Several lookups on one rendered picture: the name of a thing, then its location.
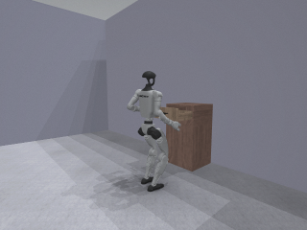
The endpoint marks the cabinet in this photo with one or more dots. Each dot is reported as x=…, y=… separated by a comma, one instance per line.
x=190, y=147

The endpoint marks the robot head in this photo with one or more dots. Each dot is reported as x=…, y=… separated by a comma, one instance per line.
x=149, y=75

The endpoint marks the right robot forearm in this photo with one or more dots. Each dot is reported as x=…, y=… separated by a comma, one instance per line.
x=164, y=119

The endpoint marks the right robot hand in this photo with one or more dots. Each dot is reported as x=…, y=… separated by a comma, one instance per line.
x=176, y=125

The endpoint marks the drawer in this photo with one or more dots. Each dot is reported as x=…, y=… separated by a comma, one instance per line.
x=175, y=114

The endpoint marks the left robot upper arm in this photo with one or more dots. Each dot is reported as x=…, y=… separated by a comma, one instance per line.
x=133, y=100

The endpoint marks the left robot forearm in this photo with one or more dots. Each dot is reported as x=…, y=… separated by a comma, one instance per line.
x=136, y=108

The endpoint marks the robot left foot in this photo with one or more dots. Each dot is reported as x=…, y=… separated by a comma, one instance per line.
x=145, y=181

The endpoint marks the right robot upper arm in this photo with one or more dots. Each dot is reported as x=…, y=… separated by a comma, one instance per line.
x=157, y=102

